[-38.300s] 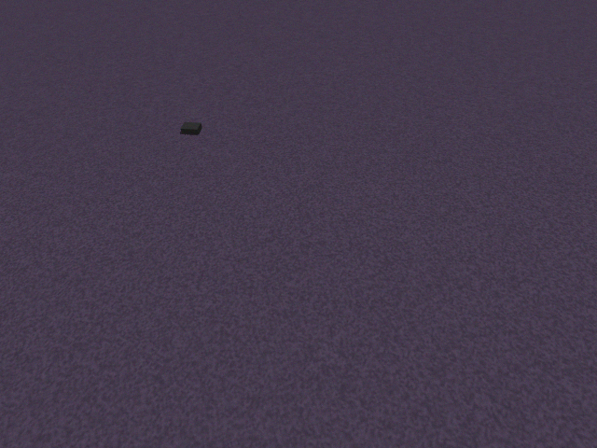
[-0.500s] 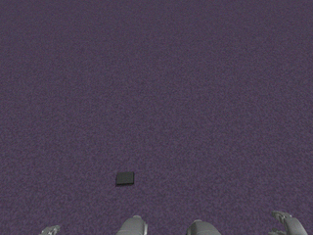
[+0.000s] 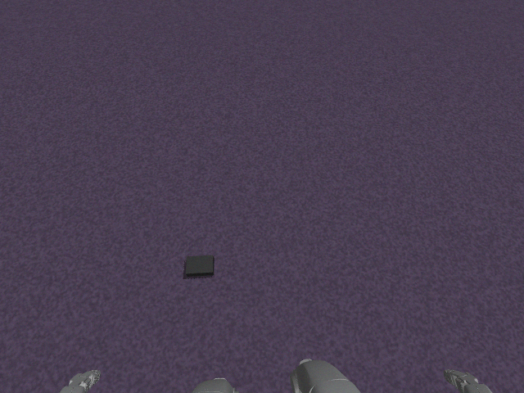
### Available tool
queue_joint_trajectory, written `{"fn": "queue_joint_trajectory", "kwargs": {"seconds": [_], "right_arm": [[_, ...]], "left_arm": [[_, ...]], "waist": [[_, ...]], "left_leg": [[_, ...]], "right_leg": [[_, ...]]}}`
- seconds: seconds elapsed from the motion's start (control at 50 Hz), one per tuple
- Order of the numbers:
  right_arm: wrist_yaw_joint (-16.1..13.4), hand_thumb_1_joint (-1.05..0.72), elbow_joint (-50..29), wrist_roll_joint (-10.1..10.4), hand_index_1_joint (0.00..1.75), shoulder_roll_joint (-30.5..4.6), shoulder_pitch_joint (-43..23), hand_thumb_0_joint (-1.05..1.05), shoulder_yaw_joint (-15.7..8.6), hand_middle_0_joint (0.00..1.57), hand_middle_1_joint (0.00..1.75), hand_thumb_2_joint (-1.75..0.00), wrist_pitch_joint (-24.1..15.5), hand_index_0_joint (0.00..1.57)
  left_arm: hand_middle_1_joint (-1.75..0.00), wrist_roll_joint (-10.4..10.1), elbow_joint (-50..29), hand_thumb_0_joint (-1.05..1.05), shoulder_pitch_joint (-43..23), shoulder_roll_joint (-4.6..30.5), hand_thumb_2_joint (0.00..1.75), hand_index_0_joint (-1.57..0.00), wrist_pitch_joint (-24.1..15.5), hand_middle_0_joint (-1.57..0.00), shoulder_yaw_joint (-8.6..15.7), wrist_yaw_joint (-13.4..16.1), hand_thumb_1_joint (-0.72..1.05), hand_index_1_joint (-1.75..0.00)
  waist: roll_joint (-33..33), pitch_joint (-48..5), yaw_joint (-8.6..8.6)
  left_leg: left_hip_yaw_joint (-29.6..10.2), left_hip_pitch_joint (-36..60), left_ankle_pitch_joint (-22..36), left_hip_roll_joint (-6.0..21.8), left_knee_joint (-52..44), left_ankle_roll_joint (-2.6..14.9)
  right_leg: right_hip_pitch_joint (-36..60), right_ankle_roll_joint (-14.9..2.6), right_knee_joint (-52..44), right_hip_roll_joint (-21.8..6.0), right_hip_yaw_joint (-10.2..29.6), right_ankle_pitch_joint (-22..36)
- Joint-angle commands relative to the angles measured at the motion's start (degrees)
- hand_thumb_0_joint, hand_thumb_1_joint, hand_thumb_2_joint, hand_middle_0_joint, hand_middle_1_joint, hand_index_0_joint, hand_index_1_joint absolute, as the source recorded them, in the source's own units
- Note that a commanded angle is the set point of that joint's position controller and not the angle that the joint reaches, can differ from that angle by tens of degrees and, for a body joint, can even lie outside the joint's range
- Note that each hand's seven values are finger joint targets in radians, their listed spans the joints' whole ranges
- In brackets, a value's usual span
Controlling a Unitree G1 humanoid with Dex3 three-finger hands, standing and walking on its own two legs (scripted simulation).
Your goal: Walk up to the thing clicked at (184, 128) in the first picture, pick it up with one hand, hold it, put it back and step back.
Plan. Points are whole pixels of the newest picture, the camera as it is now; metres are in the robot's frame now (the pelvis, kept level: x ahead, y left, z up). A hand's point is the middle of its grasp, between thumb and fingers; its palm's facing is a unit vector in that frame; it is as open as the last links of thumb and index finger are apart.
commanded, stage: step back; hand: left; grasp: from above
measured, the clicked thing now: (200, 265) +0.57 +0.23 -0.75
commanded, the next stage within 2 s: none
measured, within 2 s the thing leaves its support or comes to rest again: neither
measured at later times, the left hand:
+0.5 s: hand out of the picture +0.00 +0.28 -0.15, palm faces +0.00 -0.92 -0.40, open 7.3 cm
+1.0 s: hand out of the picture -0.22 +0.24 -0.14, palm faces -0.06 -0.91 -0.42, open 7.3 cm
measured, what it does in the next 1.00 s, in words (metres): walks backwards: right foot, then left foot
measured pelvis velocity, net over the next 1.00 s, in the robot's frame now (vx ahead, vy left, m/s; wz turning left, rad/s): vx -0.30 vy -0.02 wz -0.08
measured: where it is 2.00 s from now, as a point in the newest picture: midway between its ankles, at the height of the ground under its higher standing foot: outside the picture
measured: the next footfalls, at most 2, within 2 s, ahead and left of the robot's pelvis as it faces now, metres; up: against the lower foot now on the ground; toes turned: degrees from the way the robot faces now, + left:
right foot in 0.10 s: +0.00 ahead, -0.13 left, +0.00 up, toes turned +1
left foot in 0.44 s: -0.10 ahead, +0.12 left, +0.00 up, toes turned -2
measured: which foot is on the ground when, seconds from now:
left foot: down 0.00-0.12, up 0.14-0.42, down 0.44-0.86, up 0.88-1.00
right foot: up 0.00-0.08, down 0.10-0.46, up 0.48-0.82, down 0.84-1.00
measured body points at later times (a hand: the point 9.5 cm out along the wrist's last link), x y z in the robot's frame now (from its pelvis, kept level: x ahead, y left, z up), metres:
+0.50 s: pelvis -0.14 +0.01 -0.01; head -0.08 +0.02 +0.43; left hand +0.00 +0.33 -0.12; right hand -0.05 -0.30 -0.13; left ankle -0.14 +0.12 -0.73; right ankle -0.05 -0.12 -0.71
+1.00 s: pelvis -0.30 -0.02 +0.00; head -0.26 -0.05 +0.44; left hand -0.22 +0.29 -0.11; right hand -0.21 -0.34 -0.13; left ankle -0.26 +0.12 -0.65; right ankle -0.30 -0.13 -0.73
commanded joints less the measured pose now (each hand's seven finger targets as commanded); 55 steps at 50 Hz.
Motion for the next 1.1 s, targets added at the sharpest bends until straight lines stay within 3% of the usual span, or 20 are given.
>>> {"fn": "queue_joint_trajectory", "kwargs": {"seconds": [0.0,0.06,0.08,0.1,0.12,0.18,0.3,0.4,0.42,0.44,0.46,0.52,0.66,0.8,0.82,0.84,0.86,0.9,0.94,1.08], "right_arm": [[-0.5,-0.9,-5.0,0.3,0.3,-15.0,0.9,0.0,-3.8,0.2,0.3,-0.9,-0.6,0.2],[-0.1,-0.9,-5.9,1.5,0.3,-14.5,-1.9,0.0,-3.3,0.2,0.3,-0.9,0.3,0.2],[0.0,-0.9,-6.3,1.9,0.3,-11.9,-0.7,0.0,-2.5,0.2,0.3,-0.9,0.3,0.2],[-0.2,-0.9,-7.3,2.2,0.3,-10.5,-3.8,0.0,-2.2,0.2,0.3,-0.9,0.4,0.2],[-0.8,-0.9,-6.5,1.5,0.3,-11.9,-4.7,0.0,-3.0,0.2,0.3,-0.9,1.1,0.2],[-0.8,-0.9,-3.8,2.5,0.3,-12.8,1.4,0.0,-2.9,0.2,0.3,-0.9,0.8,0.2],[-0.8,-0.9,-5.0,1.3,0.3,-12.2,1.2,0.0,-2.4,0.2,0.3,-0.9,0.0,0.2],[0.3,-0.9,-3.0,-0.2,0.3,-12.2,8.1,0.0,-3.6,0.2,0.3,-0.9,-0.8,0.2],[0.5,-0.9,-3.9,-1.4,0.3,-16.1,6.7,0.0,-4.6,0.2,0.3,-0.9,-1.1,0.2],[1.0,-0.9,-5.2,-1.1,0.3,-21.9,3.1,0.0,-5.6,0.2,0.3,-0.9,-1.1,0.2],[0.8,-0.9,-5.5,-1.1,0.3,-22.8,2.4,0.0,-5.9,0.2,0.3,-0.9,-1.4,0.2],[-0.2,-0.9,-6.4,-1.1,0.3,-15.8,-4.8,0.0,-3.7,0.2,0.3,-0.9,-2.0,0.2],[-0.7,-0.9,-6.1,-0.1,0.3,-14.6,3.2,0.0,-4.2,0.2,0.3,-0.9,-1.9,0.2],[0.0,-0.9,-8.0,0.3,0.3,-16.8,-2.3,0.0,-4.2,0.2,0.3,-0.9,0.4,0.2],[0.1,-0.9,-8.0,0.6,0.3,-14.2,-0.9,0.0,-3.4,0.2,0.3,-0.9,0.6,0.2],[-0.1,-0.9,-9.5,1.4,0.3,-10.6,-2.1,0.0,-2.5,0.2,0.3,-0.9,0.3,0.2],[-1.4,-0.9,-9.3,0.8,0.3,-12.1,-5.4,0.0,-3.5,0.2,0.3,-0.9,0.4,0.2],[-1.2,-0.9,-6.5,1.6,0.3,-14.1,-0.1,0.0,-3.6,0.2,0.3,-0.9,0.7,0.2],[-1.1,-0.9,-5.1,2.1,0.3,-13.0,3.3,0.0,-3.1,0.2,0.3,-0.9,0.1,0.2],[-0.9,-0.9,-6.7,0.5,0.3,-11.3,1.1,0.0,-2.3,0.2,0.3,-0.9,-0.6,0.2]], "left_arm": [[-0.3,0.3,-5.0,0.0,2.0,8.8,0.9,-0.2,-2.5,-0.2,3.1,0.3,0.9,-0.3],[-0.3,1.3,-2.3,0.0,7.3,9.3,0.9,-0.2,-3.2,-0.2,3.5,0.4,0.9,-0.3],[-0.3,2.0,-3.1,0.0,6.5,13.1,0.9,-0.2,-3.8,-0.2,4.5,0.5,0.9,-0.3],[-0.3,1.0,-3.8,0.0,4.1,18.3,0.9,-0.2,-3.5,-0.2,5.4,0.2,0.9,-0.3],[-0.3,1.8,-5.6,0.0,2.6,19.6,0.9,-0.2,-4.0,-0.2,5.6,0.3,0.9,-0.3],[-0.3,0.6,-7.3,0.0,-2.3,13.6,0.9,-0.2,-3.4,-0.2,4.3,0.7,0.9,-0.3],[-0.3,1.6,-8.7,0.0,2.2,12.6,0.9,-0.2,-2.3,-0.2,4.0,1.1,0.9,-0.3],[-0.3,0.7,-10.5,0.0,-0.9,13.1,0.9,-0.2,-0.8,-0.2,3.2,0.4,0.9,-0.3],[-0.3,0.5,-10.8,0.0,0.4,10.6,0.9,-0.2,-0.6,-0.2,2.6,0.4,0.9,-0.3],[-0.3,0.2,-11.2,0.0,-3.0,10.9,0.9,-0.2,-0.9,-0.2,3.3,1.0,0.9,-0.3],[-0.3,1.2,-10.5,0.0,-5.4,12.3,0.9,-0.2,-0.8,-0.2,4.2,1.6,0.9,-0.3],[-0.3,-0.4,-6.4,0.0,2.8,10.9,0.9,-0.2,-0.5,-0.2,4.0,1.0,0.9,-0.3],[-0.3,0.7,-7.2,0.0,1.9,10.3,0.9,-0.2,-1.1,-0.2,3.8,-0.1,0.9,-0.3],[-0.3,0.9,-1.0,0.0,13.8,9.4,0.9,-0.2,-1.6,-0.2,3.6,-0.9,0.9,-0.3],[-0.3,1.9,-1.3,0.0,13.1,12.1,0.9,-0.2,-2.1,-0.2,4.5,-0.9,0.9,-0.3],[-0.3,2.2,-3.0,0.0,11.3,18.0,0.9,-0.2,-2.2,-0.2,6.0,-1.0,0.9,-0.3],[-0.3,2.3,-5.1,0.0,6.2,22.6,0.9,-0.2,-2.0,-0.2,6.6,-0.8,0.9,-0.3],[-0.3,1.4,-7.6,0.0,-2.6,16.8,0.9,-0.2,-2.6,-0.2,4.8,-0.1,0.9,-0.3],[-0.3,2.2,-8.1,0.0,-5.3,14.2,0.9,-0.2,-2.5,-0.2,4.8,0.4,0.9,-0.3],[-0.3,1.9,-7.4,0.0,4.0,13.9,0.9,-0.2,-1.6,-0.2,4.4,1.4,0.9,-0.3]], "waist": [[11.8,-15.5,-1.44],[8.4,-16.9,1.56],[-0.1,-17.1,0.79],[-12.4,-13.8,2.37],[-12.7,-11.2,3.38],[-4.3,-10.2,-0.48],[-8.6,-13.0,3.18],[-7.0,-14.7,-0.97],[5.2,-13.9,-0.74],[16.0,-12.0,-2.18],[13.5,-10.7,-3.7],[7.3,-8.9,3.26],[9.9,-13.4,-1.85],[12.5,-17.6,3.17],[6.5,-15.8,2.53],[-10.4,-12.5,3.25],[-15.6,-8.7,5.68],[-4.2,-5.7,-0.54],[-6.4,-7.5,-1.81],[-10.5,-13.0,4.45]], "left_leg": [[-11.5,15.6,34.7,12.2,-2.0,9.94],[-9.9,6.1,25.8,10.6,3.3,5.86],[-8.9,-4.3,13.0,6.5,7.8,2.34],[-3.6,-9.8,-7.9,-4.5,18.4,-1.28],[-8.9,-9.4,-20.3,-4.8,31.1,-2.12],[-12.6,-10.2,-13.5,-7.2,36.7,-2.3],[-6.5,-9.7,-13.6,-4.6,17.6,-4.03],[-4.0,6.3,3.5,-1.2,-9.4,-0.68],[-19.4,8.5,5.0,9.2,-14.2,3.21],[-32.4,0.7,12.0,20.7,-18.3,11.29],[-36.4,-4.9,13.4,23.3,-19.1,15.64],[-18.0,-2.2,21.6,13.8,-13.7,9.74],[-14.8,13.5,28.5,13.8,-8.3,12.54],[-11.6,2.0,14.5,12.0,-4.2,6.55],[-11.1,-7.1,6.5,7.7,0.6,3.14],[-6.6,-18.0,-9.3,-4.5,11.9,-1.32],[-9.2,-13.8,-18.7,-5.3,26.3,-2.91],[-14.4,-11.6,-11.4,-6.6,36.6,-2.75],[-11.4,-10.5,-8.7,-7.7,37.7,-3.2],[-5.6,-11.5,-13.6,-3.0,11.9,-3.59]], "right_leg": [[0.6,-0.71,-18.9,-3.1,-4.7,3.0],[13.9,-2.54,-37.3,-3.5,-5.3,21.4],[20.0,-4.75,-36.3,-10.7,6.9,29.4],[14.0,-15.11,-38.1,-22.0,20.2,37.6],[7.4,-20.92,-38.9,-28.4,27.6,41.4],[8.0,-14.56,-34.5,-18.8,10.3,43.3],[17.5,-14.13,-31.3,-17.8,7.4,42.3],[6.7,-7.9,-25.5,-15.1,6.1,27.3],[-2.7,-4.48,-16.4,-8.1,2.3,14.3],[-5.4,-1.84,-3.9,1.2,-2.6,-7.5],[-2.8,-1.9,6.8,1.6,4.5,-9.8],[-6.0,-2.44,16.9,2.4,6.5,0.2],[-5.6,1.43,0.9,-0.7,1.4,-1.5],[15.0,-2.53,-35.4,-3.5,-7.1,12.6],[18.3,-3.91,-36.7,-7.0,1.0,11.6],[16.1,-9.44,-40.9,-19.4,19.4,12.2],[-0.5,-18.54,-44.6,-30.1,28.4,14.4],[-3.4,-14.98,-39.6,-22.9,14.2,24.3],[0.5,-12.58,-35.4,-18.6,5.7,31.7],[20.8,-13.22,-29.5,-21.2,7.4,43.5]]}}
